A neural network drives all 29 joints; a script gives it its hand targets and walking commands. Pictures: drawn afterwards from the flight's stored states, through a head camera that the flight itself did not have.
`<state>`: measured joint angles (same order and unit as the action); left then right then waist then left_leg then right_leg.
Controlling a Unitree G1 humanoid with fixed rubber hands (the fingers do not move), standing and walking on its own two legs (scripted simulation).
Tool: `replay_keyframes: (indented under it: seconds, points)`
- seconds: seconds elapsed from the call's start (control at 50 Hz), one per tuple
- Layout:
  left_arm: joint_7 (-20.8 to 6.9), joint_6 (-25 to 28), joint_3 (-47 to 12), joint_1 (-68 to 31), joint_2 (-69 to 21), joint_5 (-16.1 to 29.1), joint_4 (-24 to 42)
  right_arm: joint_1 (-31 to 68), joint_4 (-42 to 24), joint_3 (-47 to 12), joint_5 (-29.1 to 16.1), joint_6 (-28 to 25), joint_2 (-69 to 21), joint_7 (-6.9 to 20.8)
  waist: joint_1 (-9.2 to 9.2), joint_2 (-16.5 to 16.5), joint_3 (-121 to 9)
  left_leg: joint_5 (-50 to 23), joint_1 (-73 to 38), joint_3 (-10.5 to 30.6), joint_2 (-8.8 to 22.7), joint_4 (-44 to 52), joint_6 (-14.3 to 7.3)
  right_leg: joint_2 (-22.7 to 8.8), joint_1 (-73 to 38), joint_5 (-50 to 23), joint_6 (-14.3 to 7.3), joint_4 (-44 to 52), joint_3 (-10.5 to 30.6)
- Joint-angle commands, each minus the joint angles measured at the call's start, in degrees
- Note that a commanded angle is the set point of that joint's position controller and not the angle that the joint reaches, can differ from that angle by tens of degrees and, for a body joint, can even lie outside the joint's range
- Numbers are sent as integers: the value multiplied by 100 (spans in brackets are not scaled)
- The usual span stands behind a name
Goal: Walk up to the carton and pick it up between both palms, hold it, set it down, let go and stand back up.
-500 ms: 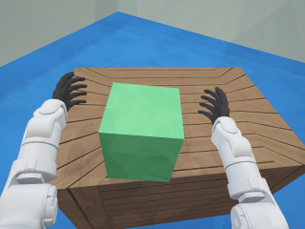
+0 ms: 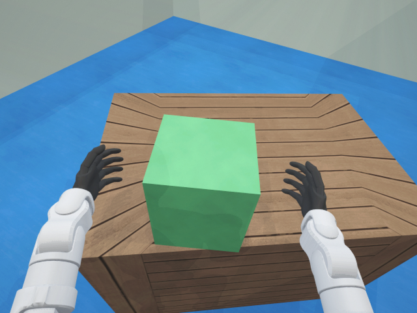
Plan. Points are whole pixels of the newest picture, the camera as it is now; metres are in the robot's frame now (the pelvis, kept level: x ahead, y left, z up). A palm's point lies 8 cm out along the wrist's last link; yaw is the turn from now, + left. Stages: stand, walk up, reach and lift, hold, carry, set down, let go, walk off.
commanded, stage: set down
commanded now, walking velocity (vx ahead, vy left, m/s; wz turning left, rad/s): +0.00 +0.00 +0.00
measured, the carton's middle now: (202, 186) +0.40 +0.01 -0.01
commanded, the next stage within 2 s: none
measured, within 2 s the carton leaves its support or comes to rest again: neither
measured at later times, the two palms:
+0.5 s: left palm (83, 240) +0.25 +0.23 +0.01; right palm (308, 248) +0.23 -0.19 +0.02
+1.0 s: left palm (79, 281) +0.19 +0.24 -0.03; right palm (306, 276) +0.20 -0.19 -0.03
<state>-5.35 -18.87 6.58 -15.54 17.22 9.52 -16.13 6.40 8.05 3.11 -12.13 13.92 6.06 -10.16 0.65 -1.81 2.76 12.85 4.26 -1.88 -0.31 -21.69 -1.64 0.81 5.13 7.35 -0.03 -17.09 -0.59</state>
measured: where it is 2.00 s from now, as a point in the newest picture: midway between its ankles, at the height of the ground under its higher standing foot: outside the picture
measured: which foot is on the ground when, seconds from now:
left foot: down 0.00-1.00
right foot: down 0.00-1.00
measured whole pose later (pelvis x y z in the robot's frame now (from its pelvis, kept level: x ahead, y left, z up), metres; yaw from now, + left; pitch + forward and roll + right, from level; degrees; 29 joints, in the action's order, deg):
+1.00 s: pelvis +0.02 +0.00 -0.01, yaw +0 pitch -5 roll -2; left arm -4.6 17.2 -4.9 13.6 19.0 12.8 -25.3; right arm -14.5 28.7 1.0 -8.1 -21.4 3.1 -5.6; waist -1.7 -0.5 4.1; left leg 17.0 4.5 -1.3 0.0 -26.6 -1.5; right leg 1.1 5.4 11.8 -0.5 -22.3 -1.1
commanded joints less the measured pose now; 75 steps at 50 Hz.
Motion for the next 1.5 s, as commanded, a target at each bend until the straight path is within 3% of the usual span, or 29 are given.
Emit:
replay_keyframes:
  seconds: [0.0,0.08,0.14,0.26,0.34,0.46,0.62,0.78,0.9,1.14,1.18,1.24,1.38,1.4,1.48]
  points:
    - [37,581,114,-1016,741,117,1122,824,-1115,119,107,-423,411,54,-24,423,-1262,-1050,270,26,62,377,302,15,-736,-417,-136,56,113]
    - [27,923,23,-301,660,104,1185,50,-1056,-13,81,-602,344,104,-86,528,-1068,-1343,151,112,107,345,356,2,-693,-458,-206,101,170]
    - [3,1195,-74,-5,696,182,1185,-224,-1249,0,140,-793,310,89,-47,425,-1027,-1305,193,149,106,317,337,-25,-616,-419,-206,125,204]
    - [-23,1822,-220,734,758,307,1074,-954,-1298,-158,210,-1209,185,103,-147,366,-799,-1361,252,217,126,246,310,-99,-462,-373,-238,130,290]
    - [-8,2318,-345,1156,854,378,1159,-1344,-1207,-178,243,-1648,123,118,-176,505,-816,-1541,207,291,155,122,365,-111,-398,-401,-291,53,314]
    - [-77,2832,-534,1776,898,455,985,-1804,-797,-233,272,-2283,30,110,-151,486,-622,-1626,221,347,157,-7,386,-128,-340,-456,-313,-12,338]
    - [-110,3464,-582,2543,958,435,670,-2233,-93,-339,301,-3185,-128,166,-264,472,-521,-1716,264,316,150,-173,382,-151,-374,-575,-321,-177,386]
    - [-29,3872,-813,2550,891,410,246,-2007,863,-176,374,-3723,-66,326,-231,641,-297,-1244,483,313,225,-79,415,-107,-315,5,-402,-264,315]
    - [76,3843,-932,2481,788,361,-180,-1815,1432,-57,419,-3729,47,445,-121,586,-240,-948,659,322,240,40,401,-77,-460,120,-409,-320,311]
    - [190,3271,-818,2354,595,52,-730,-1698,1783,-199,483,-3338,221,587,-187,465,-23,-870,567,145,182,286,342,-114,-581,105,-403,-128,335]
    - [197,3236,-794,2338,629,107,-506,-1731,1489,-209,489,-3316,189,567,-205,371,-24,-763,664,96,182,329,279,-126,-622,86,-377,-138,356]
    - [248,3001,-764,2274,509,-72,-711,-1660,1844,-181,562,-3155,298,637,-218,575,14,-666,601,80,216,406,313,-85,-550,288,-421,-110,294]
    - [292,2688,-701,2285,529,-131,-543,-1641,1604,-183,735,-2979,286,657,-234,365,-126,-793,498,-44,175,397,258,-101,-584,17,-323,-110,242]
    - [293,2590,-689,2293,480,-236,-771,-1608,1837,-179,789,-2911,326,678,-239,428,7,-745,511,-47,179,423,278,-90,-540,124,-332,-94,221]
    - [299,2413,-621,2308,469,-310,-618,-1673,1841,-141,890,-2838,332,685,-225,386,-107,-742,426,-93,171,425,254,-108,-541,63,-289,-77,209]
